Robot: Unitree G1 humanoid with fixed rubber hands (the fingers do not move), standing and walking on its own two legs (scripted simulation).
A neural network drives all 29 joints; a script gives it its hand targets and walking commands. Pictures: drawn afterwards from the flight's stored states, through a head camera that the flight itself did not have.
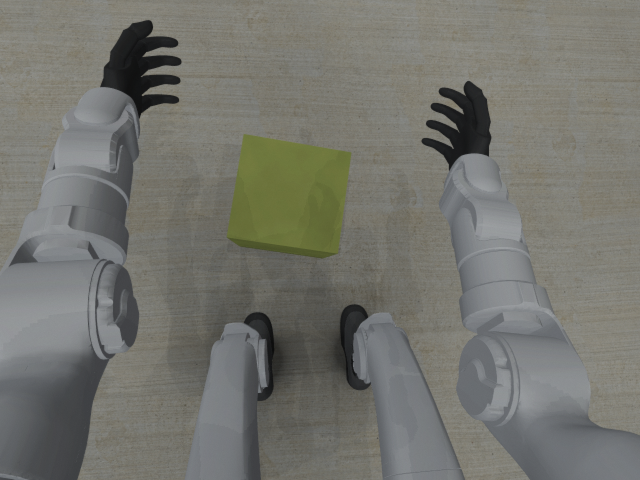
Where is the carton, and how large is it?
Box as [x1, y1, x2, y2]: [227, 134, 350, 257]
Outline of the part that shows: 244,134 227,237 240,246 316,257 325,257 337,253 350,152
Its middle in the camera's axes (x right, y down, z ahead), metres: -0.07 -0.07 +0.85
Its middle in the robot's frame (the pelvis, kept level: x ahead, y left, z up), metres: +0.48 +0.01 -0.51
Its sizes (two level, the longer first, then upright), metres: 0.210 0.200 0.250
